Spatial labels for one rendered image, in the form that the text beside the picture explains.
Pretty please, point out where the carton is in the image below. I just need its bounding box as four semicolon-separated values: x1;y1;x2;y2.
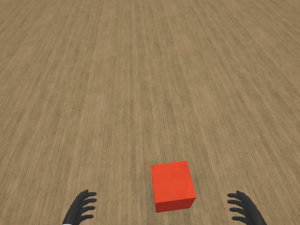
151;160;197;213

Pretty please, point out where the robot left hand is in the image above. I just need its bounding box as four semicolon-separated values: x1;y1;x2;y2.
62;189;97;225

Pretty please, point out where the robot right hand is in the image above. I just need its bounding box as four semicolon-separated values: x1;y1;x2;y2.
227;190;267;225

